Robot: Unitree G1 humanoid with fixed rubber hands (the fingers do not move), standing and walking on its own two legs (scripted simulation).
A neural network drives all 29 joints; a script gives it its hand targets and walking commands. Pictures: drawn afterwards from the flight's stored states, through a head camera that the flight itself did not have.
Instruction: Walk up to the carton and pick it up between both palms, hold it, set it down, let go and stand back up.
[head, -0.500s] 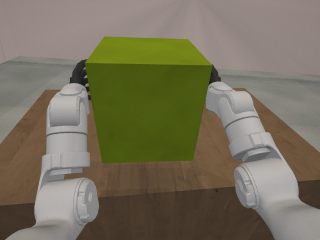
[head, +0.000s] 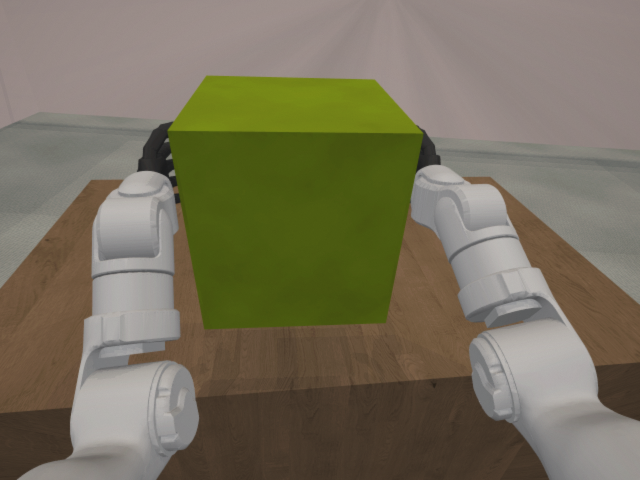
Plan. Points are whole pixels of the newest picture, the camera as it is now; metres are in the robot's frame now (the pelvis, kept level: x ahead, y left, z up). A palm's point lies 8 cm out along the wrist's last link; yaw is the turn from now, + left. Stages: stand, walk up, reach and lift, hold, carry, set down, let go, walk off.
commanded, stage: hold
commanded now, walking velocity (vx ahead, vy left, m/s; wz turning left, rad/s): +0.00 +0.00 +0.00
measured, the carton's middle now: (294, 197) +0.39 +0.01 +0.25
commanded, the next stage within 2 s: set down in 1.66 s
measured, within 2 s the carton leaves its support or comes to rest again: neither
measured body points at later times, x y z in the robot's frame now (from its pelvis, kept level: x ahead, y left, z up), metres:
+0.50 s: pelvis -0.01 +0.00 +0.00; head -0.09 +0.02 +0.44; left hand +0.38 +0.17 +0.29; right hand +0.38 -0.15 +0.28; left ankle +0.03 +0.12 -0.75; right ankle +0.00 -0.11 -0.75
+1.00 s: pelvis +0.00 +0.00 +0.00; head -0.09 +0.02 +0.44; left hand +0.38 +0.17 +0.28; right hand +0.38 -0.15 +0.28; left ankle +0.03 +0.12 -0.75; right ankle +0.00 -0.11 -0.75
